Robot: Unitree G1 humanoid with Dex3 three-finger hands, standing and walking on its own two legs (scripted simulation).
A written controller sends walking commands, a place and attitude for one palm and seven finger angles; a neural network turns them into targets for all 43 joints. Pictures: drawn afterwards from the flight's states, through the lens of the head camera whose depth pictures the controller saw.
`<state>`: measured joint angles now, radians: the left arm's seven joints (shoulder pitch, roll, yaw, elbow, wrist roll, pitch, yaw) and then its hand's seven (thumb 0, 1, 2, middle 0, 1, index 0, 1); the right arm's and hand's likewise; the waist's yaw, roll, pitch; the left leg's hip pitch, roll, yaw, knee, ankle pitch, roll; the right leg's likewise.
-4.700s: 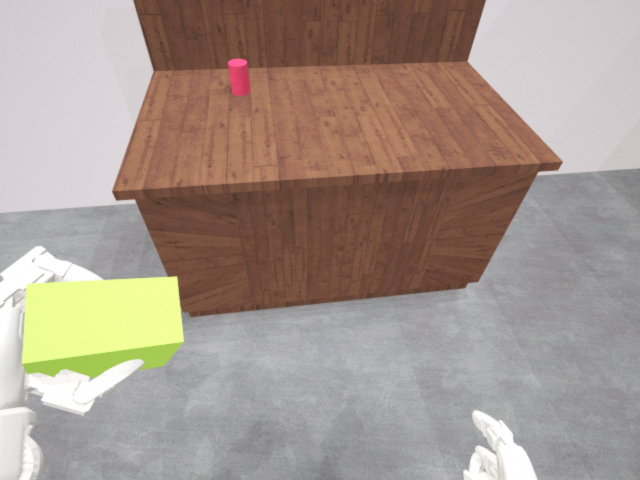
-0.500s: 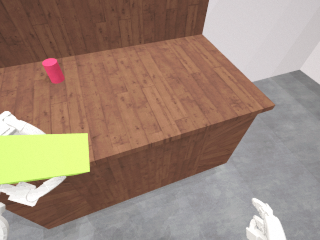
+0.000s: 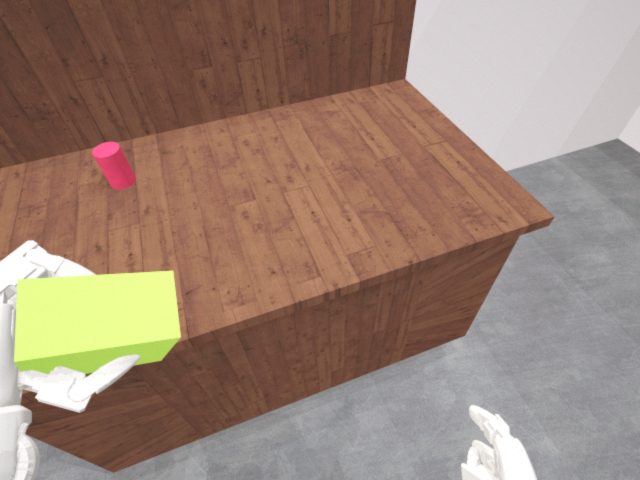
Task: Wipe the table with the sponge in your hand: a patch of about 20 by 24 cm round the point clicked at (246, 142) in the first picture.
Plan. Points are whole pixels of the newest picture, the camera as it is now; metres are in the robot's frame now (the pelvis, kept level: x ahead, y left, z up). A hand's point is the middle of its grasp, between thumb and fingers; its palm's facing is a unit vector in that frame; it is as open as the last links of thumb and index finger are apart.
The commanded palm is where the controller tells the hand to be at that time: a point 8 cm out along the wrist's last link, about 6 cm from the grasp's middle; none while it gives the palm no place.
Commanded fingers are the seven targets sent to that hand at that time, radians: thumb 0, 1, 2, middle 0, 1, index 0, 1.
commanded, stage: come to a stop and stand still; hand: left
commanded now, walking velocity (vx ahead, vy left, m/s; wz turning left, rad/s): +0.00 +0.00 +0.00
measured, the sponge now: (123, 324) +0.23 +0.20 +0.15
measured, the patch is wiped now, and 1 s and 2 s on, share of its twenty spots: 0.00 0.00 0.00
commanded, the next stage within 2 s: look again from close up in 1.16 s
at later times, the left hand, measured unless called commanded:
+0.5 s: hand out of the picture +0.18 +0.32 +0.17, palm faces +0.46 -0.82 -0.34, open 10.1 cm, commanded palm +0.12 +0.34 +0.18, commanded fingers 0.00 0.10 1.30 -1.20 -1.60 -1.20 -1.60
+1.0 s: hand out of the picture +0.20 +0.32 +0.17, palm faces +0.40 -0.85 -0.35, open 10.1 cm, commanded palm +0.15 +0.35 +0.18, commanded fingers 0.00 0.10 1.30 -1.20 -1.60 -1.20 -1.60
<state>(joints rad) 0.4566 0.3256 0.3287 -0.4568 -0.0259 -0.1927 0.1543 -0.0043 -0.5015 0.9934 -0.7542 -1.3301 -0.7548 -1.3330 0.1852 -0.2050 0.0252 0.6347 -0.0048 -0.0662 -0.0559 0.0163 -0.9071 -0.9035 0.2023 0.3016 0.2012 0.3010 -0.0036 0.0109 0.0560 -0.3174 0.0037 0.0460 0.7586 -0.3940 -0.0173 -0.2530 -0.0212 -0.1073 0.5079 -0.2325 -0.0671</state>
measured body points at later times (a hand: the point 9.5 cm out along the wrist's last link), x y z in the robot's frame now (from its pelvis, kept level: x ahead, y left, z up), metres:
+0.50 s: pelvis -0.04 +0.06 +0.00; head -0.03 +0.08 +0.45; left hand +0.15 +0.37 +0.19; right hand +0.13 -0.14 -0.08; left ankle -0.01 +0.13 -0.74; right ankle +0.03 -0.07 -0.74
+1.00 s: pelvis -0.01 +0.06 +0.00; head +0.01 +0.09 +0.45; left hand +0.18 +0.36 +0.19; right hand +0.18 -0.16 -0.06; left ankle -0.01 +0.13 -0.74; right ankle +0.03 -0.07 -0.74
